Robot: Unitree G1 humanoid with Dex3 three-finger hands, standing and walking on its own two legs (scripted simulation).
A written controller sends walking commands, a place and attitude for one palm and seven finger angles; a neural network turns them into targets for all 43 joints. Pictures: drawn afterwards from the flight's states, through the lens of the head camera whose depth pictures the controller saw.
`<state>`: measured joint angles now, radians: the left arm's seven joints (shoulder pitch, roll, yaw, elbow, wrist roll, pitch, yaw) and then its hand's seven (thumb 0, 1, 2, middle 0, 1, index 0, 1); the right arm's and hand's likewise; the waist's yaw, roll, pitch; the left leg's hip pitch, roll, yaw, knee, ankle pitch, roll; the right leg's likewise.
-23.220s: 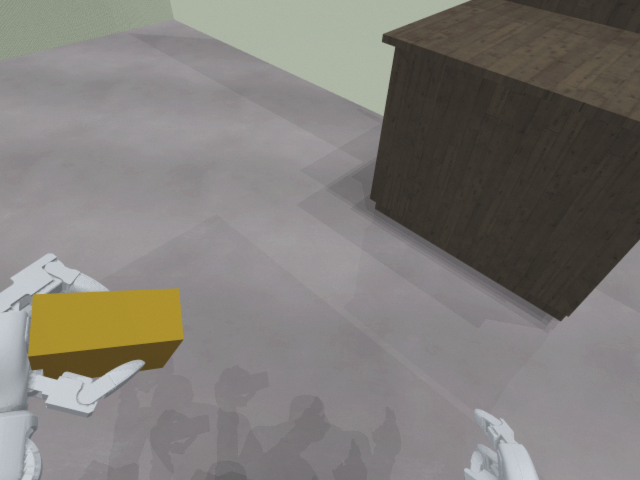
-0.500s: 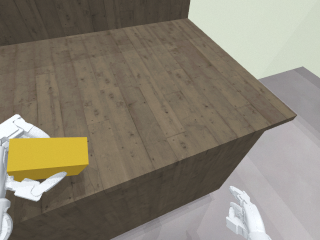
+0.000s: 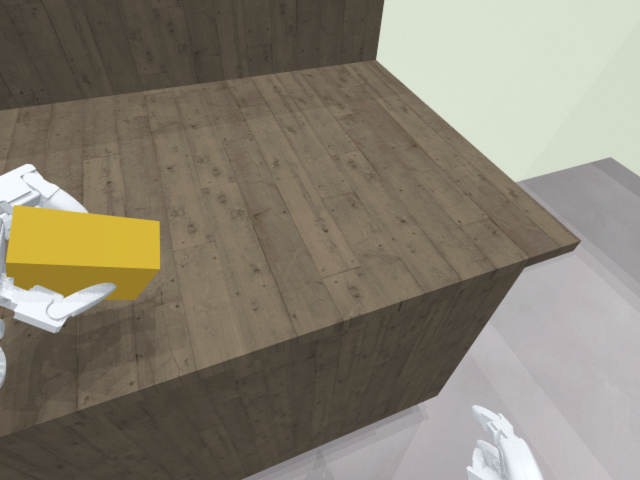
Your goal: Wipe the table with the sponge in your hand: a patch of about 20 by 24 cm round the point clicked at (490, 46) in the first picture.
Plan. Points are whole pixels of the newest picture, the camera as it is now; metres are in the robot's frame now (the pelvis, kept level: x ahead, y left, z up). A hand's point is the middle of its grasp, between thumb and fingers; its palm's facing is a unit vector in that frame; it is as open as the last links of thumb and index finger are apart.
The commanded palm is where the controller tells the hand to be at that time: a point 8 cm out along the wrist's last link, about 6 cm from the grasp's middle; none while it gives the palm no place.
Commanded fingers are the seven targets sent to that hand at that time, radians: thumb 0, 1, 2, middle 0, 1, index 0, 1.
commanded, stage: turn the palm down, sponge in hand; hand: left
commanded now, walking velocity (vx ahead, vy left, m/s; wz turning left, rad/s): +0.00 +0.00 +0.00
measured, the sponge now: (105, 261) +0.27 +0.25 +0.17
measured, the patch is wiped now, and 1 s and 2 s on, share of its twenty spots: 0.00 0.00 0.00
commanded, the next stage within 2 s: none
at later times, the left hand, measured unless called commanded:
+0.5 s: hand (79, 303) +0.22 +0.25 +0.17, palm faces +0.33 -0.57 -0.75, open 9.6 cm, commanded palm +0.17 +0.28 +0.22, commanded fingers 0.00 0.10 1.30 -1.20 -1.60 -1.20 -1.60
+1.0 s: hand (92, 274) +0.24 +0.24 +0.19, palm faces +0.28 -0.35 -0.89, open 9.6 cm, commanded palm +0.19 +0.26 +0.25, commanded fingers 0.00 0.10 1.30 -1.20 -1.60 -1.20 -1.60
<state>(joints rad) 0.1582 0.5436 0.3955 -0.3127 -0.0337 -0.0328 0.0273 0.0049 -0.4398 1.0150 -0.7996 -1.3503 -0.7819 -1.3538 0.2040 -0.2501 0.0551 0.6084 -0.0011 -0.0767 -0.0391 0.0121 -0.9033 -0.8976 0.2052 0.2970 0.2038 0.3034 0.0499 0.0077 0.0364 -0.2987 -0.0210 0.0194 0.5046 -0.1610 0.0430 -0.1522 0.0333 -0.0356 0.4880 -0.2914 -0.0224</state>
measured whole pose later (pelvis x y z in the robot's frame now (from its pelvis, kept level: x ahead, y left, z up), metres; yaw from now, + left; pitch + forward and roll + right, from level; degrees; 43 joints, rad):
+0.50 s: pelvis -0.01 -0.03 -0.01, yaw +1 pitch -4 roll -1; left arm 0.18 0.59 0.26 -0.35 0.19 0.25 -0.01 0.01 -0.43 1.02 -0.79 -1.36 -0.77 -1.36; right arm 0.08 -0.23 0.09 0.60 0.03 -0.01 -0.11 0.01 -0.90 -0.90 0.21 0.30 0.21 0.30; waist 0.09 0.09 0.01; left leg -0.33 -0.01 -0.01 0.59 -0.18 0.01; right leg -0.19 0.05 -0.07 0.61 -0.34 -0.06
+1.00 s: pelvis +0.01 -0.03 -0.01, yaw +0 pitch -3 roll +0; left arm 0.20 0.68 0.19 -0.50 0.39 0.39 -0.04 0.01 -0.44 1.02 -0.79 -1.36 -0.78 -1.36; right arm 0.07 -0.28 0.05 0.59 0.05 0.02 -0.13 0.01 -0.91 -0.90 0.20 0.30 0.20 0.30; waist 0.11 0.10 -0.01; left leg -0.30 0.00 0.01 0.57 -0.21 0.01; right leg -0.17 0.05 -0.04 0.58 -0.36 -0.06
